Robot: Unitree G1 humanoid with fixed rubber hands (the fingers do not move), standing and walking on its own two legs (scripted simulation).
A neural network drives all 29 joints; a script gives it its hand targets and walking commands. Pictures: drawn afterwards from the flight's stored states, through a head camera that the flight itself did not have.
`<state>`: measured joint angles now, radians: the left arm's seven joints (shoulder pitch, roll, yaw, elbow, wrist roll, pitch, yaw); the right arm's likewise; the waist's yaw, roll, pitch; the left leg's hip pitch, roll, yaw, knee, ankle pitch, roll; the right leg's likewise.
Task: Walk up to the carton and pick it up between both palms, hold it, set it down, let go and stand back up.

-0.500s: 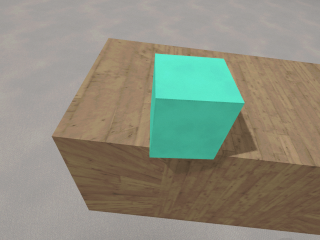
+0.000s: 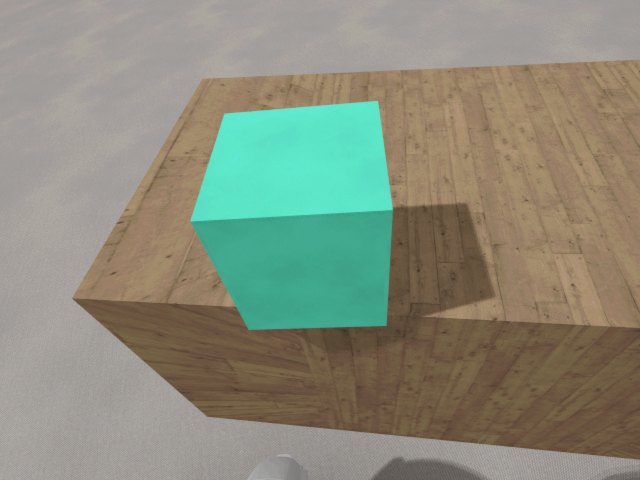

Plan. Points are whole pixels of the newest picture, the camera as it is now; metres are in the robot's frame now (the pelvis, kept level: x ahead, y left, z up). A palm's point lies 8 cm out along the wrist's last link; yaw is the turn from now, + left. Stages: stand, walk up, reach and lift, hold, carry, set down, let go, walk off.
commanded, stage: walk up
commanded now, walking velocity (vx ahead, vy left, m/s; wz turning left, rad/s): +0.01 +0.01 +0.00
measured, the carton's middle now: (308, 223) +0.43 +0.04 +0.06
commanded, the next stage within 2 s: none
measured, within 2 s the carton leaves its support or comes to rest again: neither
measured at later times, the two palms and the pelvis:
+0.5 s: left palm out of the picture +0.00 +0.22 -0.16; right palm out of the picture +0.02 -0.19 -0.16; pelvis +0.03 +0.01 -0.01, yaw +1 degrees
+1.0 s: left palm out of the picture -0.03 +0.23 -0.16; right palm out of the picture -0.01 -0.18 -0.16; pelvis +0.02 +0.03 -0.01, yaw +1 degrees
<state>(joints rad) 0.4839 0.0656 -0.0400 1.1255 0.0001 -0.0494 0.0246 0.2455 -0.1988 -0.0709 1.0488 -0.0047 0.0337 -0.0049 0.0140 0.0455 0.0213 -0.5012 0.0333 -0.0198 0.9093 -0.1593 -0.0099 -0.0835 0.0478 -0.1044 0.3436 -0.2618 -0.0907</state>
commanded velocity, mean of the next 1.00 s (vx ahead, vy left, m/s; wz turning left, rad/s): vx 0.00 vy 0.04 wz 0.00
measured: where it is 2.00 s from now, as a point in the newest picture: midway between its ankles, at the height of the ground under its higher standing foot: outside the picture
